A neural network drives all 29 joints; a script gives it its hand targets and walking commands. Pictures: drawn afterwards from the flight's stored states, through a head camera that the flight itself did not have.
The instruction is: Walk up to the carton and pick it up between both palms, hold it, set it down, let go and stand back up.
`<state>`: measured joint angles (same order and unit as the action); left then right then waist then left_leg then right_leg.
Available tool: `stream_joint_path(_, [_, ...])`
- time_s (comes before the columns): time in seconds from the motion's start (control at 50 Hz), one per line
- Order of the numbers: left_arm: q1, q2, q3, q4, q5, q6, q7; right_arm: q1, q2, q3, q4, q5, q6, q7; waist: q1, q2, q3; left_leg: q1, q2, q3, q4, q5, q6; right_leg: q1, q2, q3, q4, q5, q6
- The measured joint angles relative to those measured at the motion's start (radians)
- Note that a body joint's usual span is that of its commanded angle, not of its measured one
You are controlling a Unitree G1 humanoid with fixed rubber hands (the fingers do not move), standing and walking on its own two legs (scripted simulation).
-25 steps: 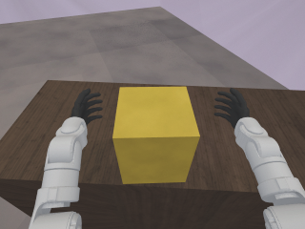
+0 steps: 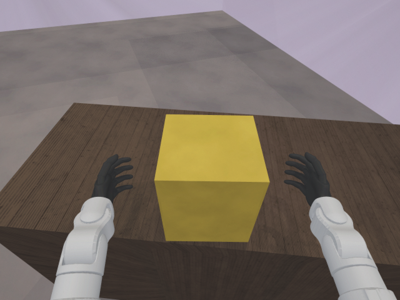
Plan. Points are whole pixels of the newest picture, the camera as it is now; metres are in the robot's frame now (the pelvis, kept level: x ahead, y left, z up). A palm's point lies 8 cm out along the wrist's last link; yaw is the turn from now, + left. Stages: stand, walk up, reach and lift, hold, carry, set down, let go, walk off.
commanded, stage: set down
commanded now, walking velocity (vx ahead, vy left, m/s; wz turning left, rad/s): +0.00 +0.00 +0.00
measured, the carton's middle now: (208, 180) +0.39 +0.02 +0.00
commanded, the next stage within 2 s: let go in 1.80 s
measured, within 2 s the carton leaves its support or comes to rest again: neither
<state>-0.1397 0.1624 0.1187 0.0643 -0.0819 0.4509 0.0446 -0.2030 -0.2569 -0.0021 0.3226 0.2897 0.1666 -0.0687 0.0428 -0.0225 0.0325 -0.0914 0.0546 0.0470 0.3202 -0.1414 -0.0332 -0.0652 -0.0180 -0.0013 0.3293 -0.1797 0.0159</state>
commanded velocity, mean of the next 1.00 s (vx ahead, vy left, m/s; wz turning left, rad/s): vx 0.00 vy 0.00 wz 0.00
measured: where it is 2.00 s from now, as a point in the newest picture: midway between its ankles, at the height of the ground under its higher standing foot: outside the picture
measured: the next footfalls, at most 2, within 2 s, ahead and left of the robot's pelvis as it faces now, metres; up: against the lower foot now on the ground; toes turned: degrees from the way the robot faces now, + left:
none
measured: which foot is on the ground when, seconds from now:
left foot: down 0.00-1.00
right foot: down 0.00-1.00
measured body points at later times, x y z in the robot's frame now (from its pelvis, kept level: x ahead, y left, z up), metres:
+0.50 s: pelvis +0.01 -0.01 +0.00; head +0.00 +0.00 +0.45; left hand +0.23 +0.21 +0.02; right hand +0.25 -0.20 +0.02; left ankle +0.03 +0.14 -0.75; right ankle +0.01 -0.13 -0.75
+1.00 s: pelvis +0.01 +0.01 +0.00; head +0.01 +0.02 +0.45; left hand +0.20 +0.22 -0.03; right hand +0.20 -0.20 -0.02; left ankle +0.03 +0.14 -0.75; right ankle +0.01 -0.13 -0.75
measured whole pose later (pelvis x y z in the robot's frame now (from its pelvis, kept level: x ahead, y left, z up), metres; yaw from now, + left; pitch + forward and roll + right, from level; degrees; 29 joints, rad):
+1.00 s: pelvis +0.01 +0.01 +0.00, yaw -2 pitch -4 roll +0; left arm 0.28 0.15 -0.03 0.33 -0.09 -0.15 0.07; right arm 0.31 -0.19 0.02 0.38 0.17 -0.27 0.03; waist 0.06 -0.01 0.05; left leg -0.07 0.05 0.08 0.32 -0.17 -0.02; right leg -0.05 -0.02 0.03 0.31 -0.19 0.01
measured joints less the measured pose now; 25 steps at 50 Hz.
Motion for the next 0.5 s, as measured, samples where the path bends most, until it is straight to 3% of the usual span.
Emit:
stream_joint_path(0.14, [0.172, -0.006, -0.021, -0.079, -0.012, -0.099, -0.007, 0.201, -0.001, 0.015, -0.122, -0.003, -0.085, 0.008, 0.004, 0.016, 0.017, 0.022, 0.001, 0.016, -0.014, -0.010, 0.000, 0.015, 0.001, 0.015, -0.014, -0.004, 0.001])
stream_joint_path(0.28, [0.264, -0.021, -0.058, -0.066, -0.036, -0.222, -0.004, 0.329, 0.037, 0.033, -0.194, -0.037, -0.153, 0.027, 0.023, 0.023, 0.007, 0.021, 0.006, 0.023, -0.033, -0.004, -0.003, 0.006, 0.006, 0.022, -0.023, -0.001, -0.005])
stream_joint_path(0.5, [0.350, -0.039, -0.074, 0.008, -0.016, -0.375, -0.006, 0.429, 0.072, 0.018, -0.160, -0.085, -0.238, 0.035, 0.031, 0.009, 0.023, 0.042, 0.004, 0.011, -0.048, 0.005, -0.009, 0.022, 0.006, 0.009, -0.015, -0.010, -0.012])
